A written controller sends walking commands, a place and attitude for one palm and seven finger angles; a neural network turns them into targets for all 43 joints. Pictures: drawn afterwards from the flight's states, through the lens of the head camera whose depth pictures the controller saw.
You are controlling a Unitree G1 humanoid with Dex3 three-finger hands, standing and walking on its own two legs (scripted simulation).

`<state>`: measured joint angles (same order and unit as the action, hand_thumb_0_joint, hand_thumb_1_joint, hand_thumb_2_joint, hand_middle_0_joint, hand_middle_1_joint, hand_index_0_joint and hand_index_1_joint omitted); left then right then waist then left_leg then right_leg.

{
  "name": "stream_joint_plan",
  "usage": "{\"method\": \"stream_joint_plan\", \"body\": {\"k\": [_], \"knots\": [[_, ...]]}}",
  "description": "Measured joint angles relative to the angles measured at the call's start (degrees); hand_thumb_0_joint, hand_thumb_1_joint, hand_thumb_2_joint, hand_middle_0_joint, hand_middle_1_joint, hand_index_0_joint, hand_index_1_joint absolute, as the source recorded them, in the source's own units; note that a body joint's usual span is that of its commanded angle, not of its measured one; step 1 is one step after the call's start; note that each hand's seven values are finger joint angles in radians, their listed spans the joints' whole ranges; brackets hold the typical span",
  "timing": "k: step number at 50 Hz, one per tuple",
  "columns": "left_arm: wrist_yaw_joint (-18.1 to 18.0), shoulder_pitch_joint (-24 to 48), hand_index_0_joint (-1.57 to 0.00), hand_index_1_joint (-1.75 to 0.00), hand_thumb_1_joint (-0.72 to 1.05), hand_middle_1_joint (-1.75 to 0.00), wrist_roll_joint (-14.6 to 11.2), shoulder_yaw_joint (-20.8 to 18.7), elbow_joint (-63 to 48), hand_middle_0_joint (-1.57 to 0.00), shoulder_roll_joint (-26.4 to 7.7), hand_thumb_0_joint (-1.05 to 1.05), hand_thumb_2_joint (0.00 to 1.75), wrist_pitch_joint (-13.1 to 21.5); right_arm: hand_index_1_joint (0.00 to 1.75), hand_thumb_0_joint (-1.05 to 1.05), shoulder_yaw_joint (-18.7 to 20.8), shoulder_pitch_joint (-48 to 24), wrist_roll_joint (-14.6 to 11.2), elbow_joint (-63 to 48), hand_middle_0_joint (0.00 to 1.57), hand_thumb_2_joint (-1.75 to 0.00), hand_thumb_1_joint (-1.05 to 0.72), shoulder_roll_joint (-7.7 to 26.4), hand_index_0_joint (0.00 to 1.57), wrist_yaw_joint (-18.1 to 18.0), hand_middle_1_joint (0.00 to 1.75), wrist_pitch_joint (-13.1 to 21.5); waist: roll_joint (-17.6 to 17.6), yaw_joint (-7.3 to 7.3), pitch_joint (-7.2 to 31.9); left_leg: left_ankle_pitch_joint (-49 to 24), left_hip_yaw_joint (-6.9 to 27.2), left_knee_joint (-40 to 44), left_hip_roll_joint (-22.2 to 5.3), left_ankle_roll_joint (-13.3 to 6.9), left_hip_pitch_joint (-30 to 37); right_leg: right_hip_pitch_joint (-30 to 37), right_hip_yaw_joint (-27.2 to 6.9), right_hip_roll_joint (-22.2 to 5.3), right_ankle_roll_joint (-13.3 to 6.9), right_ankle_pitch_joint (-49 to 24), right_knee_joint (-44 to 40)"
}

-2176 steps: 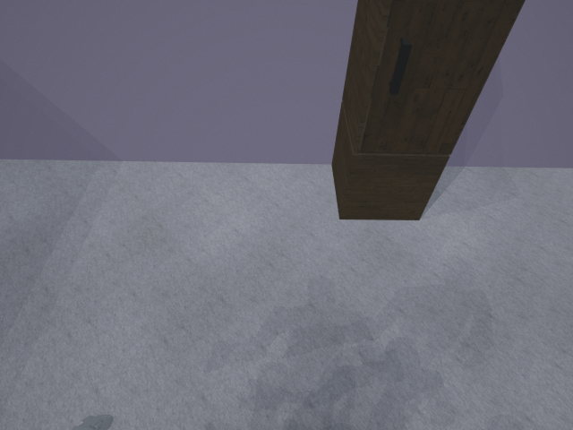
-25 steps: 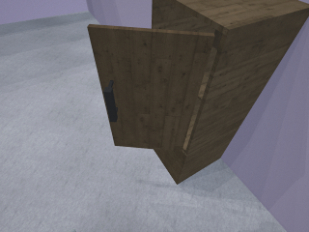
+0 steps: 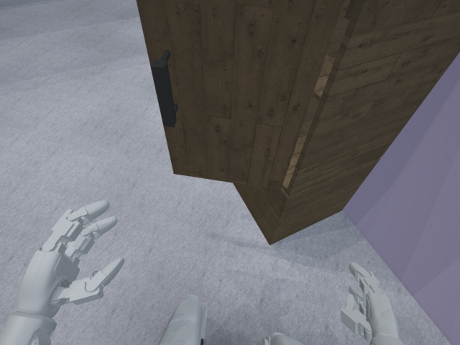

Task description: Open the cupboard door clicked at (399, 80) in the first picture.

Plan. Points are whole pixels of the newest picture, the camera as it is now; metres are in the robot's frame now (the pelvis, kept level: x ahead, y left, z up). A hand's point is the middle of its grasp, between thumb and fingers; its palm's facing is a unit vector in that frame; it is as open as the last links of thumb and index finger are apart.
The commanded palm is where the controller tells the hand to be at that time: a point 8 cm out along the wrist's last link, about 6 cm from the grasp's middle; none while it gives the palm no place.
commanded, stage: raise the hand with hooked fingers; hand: left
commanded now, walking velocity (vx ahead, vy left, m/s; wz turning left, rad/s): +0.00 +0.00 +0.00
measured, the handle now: (168, 90) +0.57 +0.21 +0.10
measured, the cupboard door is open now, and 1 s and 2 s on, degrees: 55 55 55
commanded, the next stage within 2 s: move the hooked fingers beside the handle in 1.52 s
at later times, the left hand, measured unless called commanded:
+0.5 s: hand (73, 230) +0.25 +0.27 +0.08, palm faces -0.05 -1.00 -0.05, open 12.6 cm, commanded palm +0.23 +0.32 +0.09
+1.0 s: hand (40, 195) +0.28 +0.32 +0.12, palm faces -0.03 -1.00 -0.04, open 14.0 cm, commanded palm +0.26 +0.37 +0.12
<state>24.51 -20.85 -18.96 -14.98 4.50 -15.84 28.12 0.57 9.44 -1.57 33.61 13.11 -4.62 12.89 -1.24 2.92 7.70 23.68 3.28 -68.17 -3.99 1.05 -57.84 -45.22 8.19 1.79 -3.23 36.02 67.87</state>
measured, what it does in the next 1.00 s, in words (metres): shifts its weight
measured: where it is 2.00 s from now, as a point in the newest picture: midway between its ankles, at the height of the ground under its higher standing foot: outside the picture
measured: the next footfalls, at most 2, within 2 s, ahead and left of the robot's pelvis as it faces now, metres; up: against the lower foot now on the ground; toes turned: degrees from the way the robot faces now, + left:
none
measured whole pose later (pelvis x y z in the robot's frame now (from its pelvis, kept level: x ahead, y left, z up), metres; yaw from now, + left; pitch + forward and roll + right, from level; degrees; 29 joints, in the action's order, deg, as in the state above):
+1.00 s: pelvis +0.00 +0.05 +0.05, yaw -1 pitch +9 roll -4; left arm 29.5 0.2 -20.1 -22.9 20.3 -25.1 14.7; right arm -3.1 16.1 -2.5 31.5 15.3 -4.7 11.1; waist -1.4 0.0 4.6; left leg 18.0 -0.8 -53.8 -2.2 -3.0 -45.0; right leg -32.9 4.6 0.1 0.9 27.3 51.3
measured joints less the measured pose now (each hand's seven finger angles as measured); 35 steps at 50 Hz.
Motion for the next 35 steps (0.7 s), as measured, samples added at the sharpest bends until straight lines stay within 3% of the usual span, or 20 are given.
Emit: {"method": "stream_joint_plan", "body": {"k": [3,7,13,21,35], "knots": [[2.27,3.95,-0.24,-0.65,0.35,-0.65,-0.80,-0.53,2.11,-0.24,-1.91,0.01,0.67,-4.20,0.30,0.01,-1.27,1.11,-0.43,1.04,0.20,-0.90,-0.90,-0.90,0.21,-0.27,0.30,-0.45,-0.77,-0.99,-0.54,-0.55,-0.14,0.84,-0.24,0.02,0.45,0.28,-0.18,0.22,0.06,-0.77,-0.89],[2.26,5.46,-0.25,-0.71,0.25,-0.71,-1.85,-2.22,3.98,-0.24,-3.10,0.00,0.63,-9.03,0.30,0.01,-1.62,3.79,-0.63,1.25,0.21,-0.90,-0.90,-1.60,0.21,-0.20,0.30,-1.09,-1.21,-2.73,-0.57,-1.58,-1.65,3.94,-0.47,-0.24,2.81,1.78,-1.64,0.22,0.66,-2.32,-3.66],[0.31,4.97,-0.25,-0.80,0.12,-0.80,-2.31,-4.21,5.41,-0.25,-2.65,0.00,0.57,-7.35,0.30,0.02,-0.25,7.46,-0.61,1.45,0.21,-0.90,-0.90,0.05,0.21,0.27,0.30,-0.91,-1.03,-3.90,0.02,-2.63,-3.63,7.43,-0.15,-1.25,5.12,3.29,-3.43,-0.33,1.68,-3.95,-6.87],[0.95,6.12,-0.27,-0.92,-0.07,-0.92,-1.86,-3.58,6.25,-0.27,-3.13,0.00,0.49,-5.79,0.30,0.02,0.76,7.74,-0.88,0.93,0.20,-0.90,-0.90,2.68,0.21,0.31,0.30,0.00,-0.28,-3.85,-0.74,-2.73,-4.23,8.05,0.50,-2.59,5.98,4.51,-3.90,-0.99,2.81,-4.66,-8.33],[1.55,13.23,-0.29,-1.13,-0.39,-1.12,-1.07,-4.61,8.78,-0.29,-6.02,-0.01,0.35,-10.78,0.30,0.01,-2.85,4.85,-0.86,-3.23,0.21,-0.90,-0.90,1.30,0.21,0.64,0.30,-0.55,-0.01,-2.86,-1.90,-4.24,-3.85,11.23,1.50,-3.81,9.91,9.47,-3.34,-1.62,3.96,-7.06,-13.22]]}}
